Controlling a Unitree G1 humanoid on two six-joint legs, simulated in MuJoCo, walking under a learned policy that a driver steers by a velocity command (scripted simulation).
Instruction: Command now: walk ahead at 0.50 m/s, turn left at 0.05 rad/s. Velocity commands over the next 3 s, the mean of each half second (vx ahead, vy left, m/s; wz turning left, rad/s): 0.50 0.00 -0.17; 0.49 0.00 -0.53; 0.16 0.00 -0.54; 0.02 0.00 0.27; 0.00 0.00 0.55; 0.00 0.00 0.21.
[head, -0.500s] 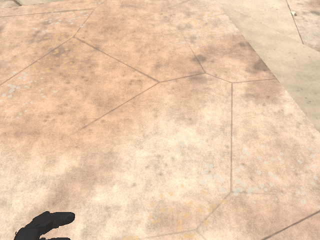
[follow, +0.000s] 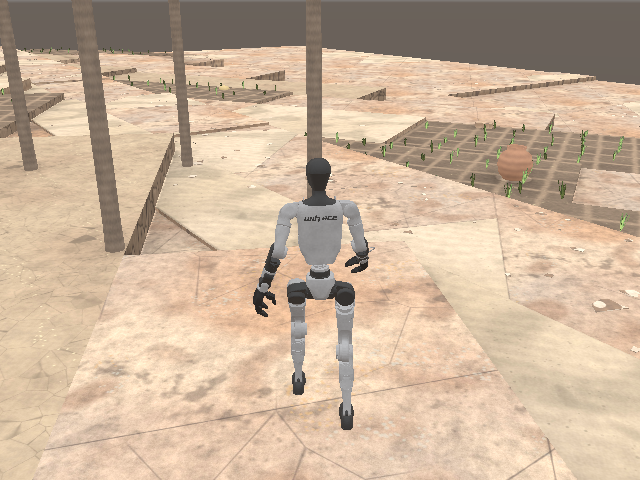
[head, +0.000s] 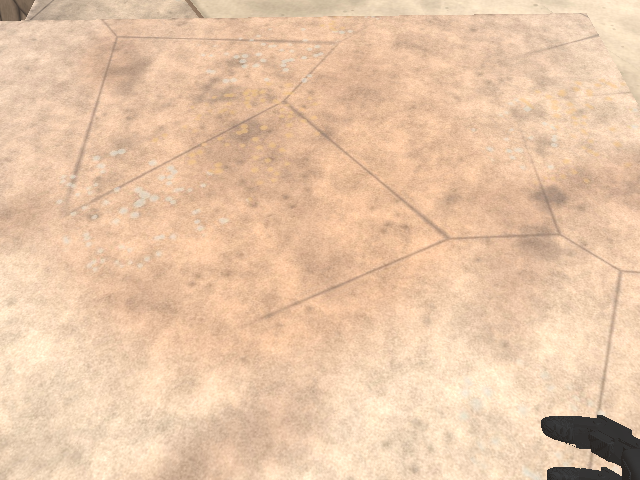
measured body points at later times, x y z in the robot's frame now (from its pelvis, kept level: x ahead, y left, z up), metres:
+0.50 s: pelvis +0.27 +0.00 +0.00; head +0.30 -0.01 +0.45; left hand +0.51 +0.20 -0.09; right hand +0.25 -0.29 -0.13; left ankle +0.13 +0.12 -0.73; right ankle +0.42 -0.14 -0.71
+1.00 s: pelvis +0.56 -0.06 +0.00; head +0.59 -0.08 +0.45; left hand +0.72 +0.20 -0.11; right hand +0.68 -0.38 -0.07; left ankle +0.75 +0.00 -0.73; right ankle +0.42 -0.13 -0.73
